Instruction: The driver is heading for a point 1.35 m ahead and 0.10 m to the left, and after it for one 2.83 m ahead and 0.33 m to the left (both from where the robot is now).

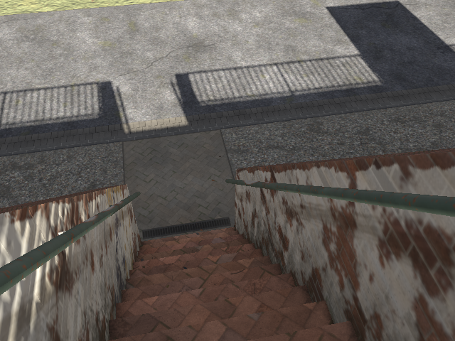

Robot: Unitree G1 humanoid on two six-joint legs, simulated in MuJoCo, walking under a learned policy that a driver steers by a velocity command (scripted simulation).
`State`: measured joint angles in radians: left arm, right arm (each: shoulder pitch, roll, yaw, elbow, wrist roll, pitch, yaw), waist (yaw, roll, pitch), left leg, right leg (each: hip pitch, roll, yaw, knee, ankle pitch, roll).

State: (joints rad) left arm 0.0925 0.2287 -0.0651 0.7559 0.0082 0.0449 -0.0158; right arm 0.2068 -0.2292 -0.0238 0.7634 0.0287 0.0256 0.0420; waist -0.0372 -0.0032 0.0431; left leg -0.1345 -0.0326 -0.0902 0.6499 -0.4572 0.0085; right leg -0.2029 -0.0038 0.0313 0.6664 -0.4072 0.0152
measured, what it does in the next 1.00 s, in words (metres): stands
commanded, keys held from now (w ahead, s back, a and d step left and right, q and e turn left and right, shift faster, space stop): w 1.00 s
